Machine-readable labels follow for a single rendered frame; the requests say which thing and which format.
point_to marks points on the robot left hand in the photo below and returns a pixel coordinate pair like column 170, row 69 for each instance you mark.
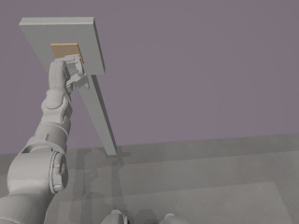
column 59, row 76

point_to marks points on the right robot shin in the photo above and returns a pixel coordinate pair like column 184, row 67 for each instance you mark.
column 169, row 215

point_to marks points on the button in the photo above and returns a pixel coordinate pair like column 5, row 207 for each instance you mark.
column 64, row 49

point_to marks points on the robot left upper arm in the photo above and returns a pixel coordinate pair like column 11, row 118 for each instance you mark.
column 34, row 179

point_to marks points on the robot shin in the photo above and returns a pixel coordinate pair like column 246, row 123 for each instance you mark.
column 169, row 215
column 116, row 212

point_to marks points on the panel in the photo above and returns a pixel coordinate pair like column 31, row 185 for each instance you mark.
column 43, row 31

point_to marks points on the left robot shin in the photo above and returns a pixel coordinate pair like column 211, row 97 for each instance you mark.
column 116, row 212

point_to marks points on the left robot forearm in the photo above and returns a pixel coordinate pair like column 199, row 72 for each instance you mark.
column 54, row 127

